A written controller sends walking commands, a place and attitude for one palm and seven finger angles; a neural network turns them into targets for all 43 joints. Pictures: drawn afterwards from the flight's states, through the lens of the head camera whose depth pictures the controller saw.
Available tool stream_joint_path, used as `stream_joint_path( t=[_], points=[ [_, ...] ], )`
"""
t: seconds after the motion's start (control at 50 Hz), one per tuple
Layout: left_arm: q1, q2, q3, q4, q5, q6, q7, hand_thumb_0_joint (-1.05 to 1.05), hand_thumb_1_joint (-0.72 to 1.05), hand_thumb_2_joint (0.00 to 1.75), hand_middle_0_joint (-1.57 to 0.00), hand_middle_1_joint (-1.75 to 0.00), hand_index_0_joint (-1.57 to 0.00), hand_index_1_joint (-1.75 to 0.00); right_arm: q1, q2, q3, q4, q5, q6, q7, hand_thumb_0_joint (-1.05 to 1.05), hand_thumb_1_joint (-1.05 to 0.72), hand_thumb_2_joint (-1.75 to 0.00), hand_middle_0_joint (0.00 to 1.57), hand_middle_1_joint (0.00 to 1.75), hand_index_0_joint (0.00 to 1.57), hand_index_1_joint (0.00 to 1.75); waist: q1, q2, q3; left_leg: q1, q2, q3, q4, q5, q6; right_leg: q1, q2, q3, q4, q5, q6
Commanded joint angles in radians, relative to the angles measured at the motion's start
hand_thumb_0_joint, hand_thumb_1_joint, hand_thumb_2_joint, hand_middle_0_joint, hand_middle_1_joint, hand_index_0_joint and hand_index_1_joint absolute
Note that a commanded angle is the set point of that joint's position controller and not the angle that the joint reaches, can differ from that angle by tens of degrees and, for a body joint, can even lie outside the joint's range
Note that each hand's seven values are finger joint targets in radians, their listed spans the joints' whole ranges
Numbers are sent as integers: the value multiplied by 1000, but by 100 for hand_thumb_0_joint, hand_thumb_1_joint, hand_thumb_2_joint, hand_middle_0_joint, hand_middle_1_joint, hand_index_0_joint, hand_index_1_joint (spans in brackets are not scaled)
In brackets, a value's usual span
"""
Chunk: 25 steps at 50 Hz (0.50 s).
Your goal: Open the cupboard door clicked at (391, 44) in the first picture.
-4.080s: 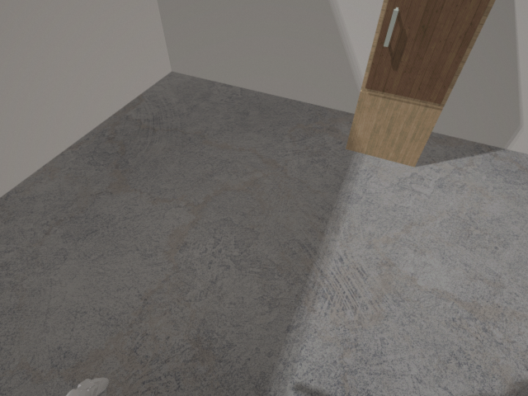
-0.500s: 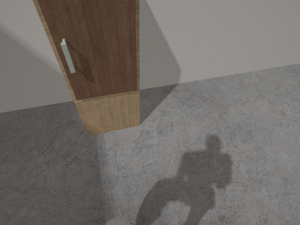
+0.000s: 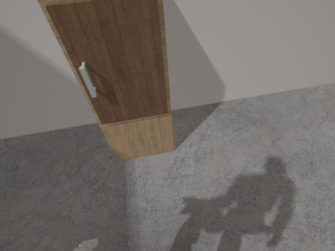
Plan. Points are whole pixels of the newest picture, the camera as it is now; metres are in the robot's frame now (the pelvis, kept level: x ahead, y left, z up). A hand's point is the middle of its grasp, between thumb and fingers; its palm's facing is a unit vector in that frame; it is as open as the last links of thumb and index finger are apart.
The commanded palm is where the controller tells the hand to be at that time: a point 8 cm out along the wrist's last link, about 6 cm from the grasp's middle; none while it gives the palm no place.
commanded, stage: turn to face it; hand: left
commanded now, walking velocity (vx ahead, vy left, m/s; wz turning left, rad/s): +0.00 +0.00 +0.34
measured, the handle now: (88, 80) +0.77 +0.35 -0.03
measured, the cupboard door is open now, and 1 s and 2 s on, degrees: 0 0 0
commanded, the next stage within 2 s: take the last steps up to it in 0.14 s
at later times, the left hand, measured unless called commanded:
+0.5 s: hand out of the picture -0.09 +0.21 -0.18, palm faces +0.29 -0.94 -0.21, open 7.4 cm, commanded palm none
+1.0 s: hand (98, 228) +0.22 +0.23 -0.17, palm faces +0.16 -0.97 -0.20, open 7.4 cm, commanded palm none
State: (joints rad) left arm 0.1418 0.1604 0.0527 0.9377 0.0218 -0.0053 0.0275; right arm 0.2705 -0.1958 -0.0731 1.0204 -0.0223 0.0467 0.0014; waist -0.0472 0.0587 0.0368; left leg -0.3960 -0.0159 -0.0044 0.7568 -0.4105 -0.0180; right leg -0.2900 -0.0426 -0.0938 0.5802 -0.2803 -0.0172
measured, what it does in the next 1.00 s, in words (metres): walks ahead: left foot, then right foot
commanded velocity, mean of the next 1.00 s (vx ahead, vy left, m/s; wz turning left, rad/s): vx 0.23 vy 0.00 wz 0.08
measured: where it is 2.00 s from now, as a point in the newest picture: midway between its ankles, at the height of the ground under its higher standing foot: outside the picture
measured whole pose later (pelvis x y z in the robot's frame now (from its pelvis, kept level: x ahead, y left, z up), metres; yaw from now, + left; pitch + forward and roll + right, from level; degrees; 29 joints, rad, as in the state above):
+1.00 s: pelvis +0.14 +0.03 -0.01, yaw +11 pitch -1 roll +0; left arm 0.11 0.17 0.05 1.01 0.02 -0.06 -0.01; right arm 0.46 -0.13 -0.03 1.18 -0.02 -0.02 -0.02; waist -0.05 0.03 0.09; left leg -0.10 0.05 0.06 0.85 -0.53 0.01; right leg -0.38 -0.05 -0.15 0.64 -0.22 -0.05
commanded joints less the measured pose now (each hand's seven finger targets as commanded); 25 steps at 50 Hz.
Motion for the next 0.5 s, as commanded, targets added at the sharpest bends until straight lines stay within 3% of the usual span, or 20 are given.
stream_joint_path(
  t=[0.0,0.02,0.06,0.16,0.22,0.3,0.34,0.38,0.4,0.42,0.44,0.46,0.48],
  points=[
    [32,175,33,-69,-2,-9,20,0,90,90,-20,-30,-20,-30,4,-78,-29,-79,2,-1,2,0,-90,-90,20,30,20,30,19,-229,-20,-164,57,-21,431,-52,-28,87,-331,212,-278,373,-96],
    [28,155,25,-68,-3,-13,16,0,90,90,-20,-30,-20,-30,12,-69,-25,-68,0,1,6,0,-90,-90,20,30,20,30,16,-204,1,-170,62,-10,453,3,-34,88,-290,133,-264,404,-78],
    [73,147,20,-57,-5,-17,13,0,90,90,-20,-30,-20,-30,3,-64,-22,-64,1,5,8,0,-90,-90,20,30,20,30,30,-209,-12,-170,61,5,445,46,-46,126,-264,78,-255,437,-70],
    [155,162,21,-28,3,-15,12,0,90,90,-20,-30,-20,-30,-80,-71,-15,-81,2,12,7,0,-90,-90,20,30,20,30,69,-229,-17,-146,69,25,329,27,-60,179,-283,73,-267,407,-96],
    [187,178,25,-10,11,-13,12,0,90,90,-20,-30,-20,-30,-134,-65,-5,-95,6,8,6,0,-90,-90,20,30,20,30,89,-227,-30,-98,69,45,201,-26,-54,201,-302,82,-251,456,-120],
    [227,208,32,31,15,-19,2,0,90,90,-20,-30,-20,-30,-165,-61,10,-110,6,-11,15,0,-90,-90,20,30,20,30,113,-246,-56,-24,64,82,20,-56,-30,225,-330,130,-302,180,-123],
    [221,219,36,48,15,-22,-4,0,90,90,-20,-30,-20,-30,-145,-65,14,-106,6,-24,17,0,-90,-90,20,30,20,30,103,-247,-58,30,64,99,-75,-52,-11,203,-330,140,-314,42,-122],
    [184,216,34,61,7,-18,-9,0,90,90,-20,-30,-20,-30,-65,-66,17,-77,4,-39,14,0,-90,-90,20,30,20,30,57,-216,-55,206,54,130,-254,41,4,86,-288,82,-279,-120,-78],
    [166,196,29,60,-1,-15,-13,0,90,90,-20,-30,-20,-30,0,-93,13,-57,5,-48,11,0,-90,-90,20,30,20,30,21,-123,-62,354,70,103,-372,81,14,-31,-245,22,-191,-190,-34],
    [154,142,17,43,-8,-10,-21,0,90,90,-20,-30,-20,-30,67,-166,-3,-34,-2,-57,1,0,-90,-90,20,30,20,30,-12,120,-62,469,233,-140,-470,-35,78,-207,-138,-72,9,-239,30],
    [96,94,-1,3,-2,-8,-27,0,90,90,-20,-30,-20,-30,131,-239,-16,-22,-7,-55,-6,0,-90,-90,20,30,20,30,-45,289,12,474,408,-383,-590,-100,175,-385,-38,-113,240,-309,62],
    [52,110,0,-11,7,-10,-27,0,90,90,-20,-30,-20,-30,132,-234,-11,-15,-8,-50,-12,0,-90,-90,20,30,20,30,-47,189,69,411,446,-384,-609,-89,230,-424,-69,-13,361,-287,41],
    [57,117,4,8,15,-9,-31,0,90,90,-20,-30,-20,-30,91,-177,4,-14,-6,-58,-16,0,-90,-90,20,30,20,30,-21,150,82,358,384,-312,-612,-102,214,-394,-84,20,405,-221,32]
  ],
)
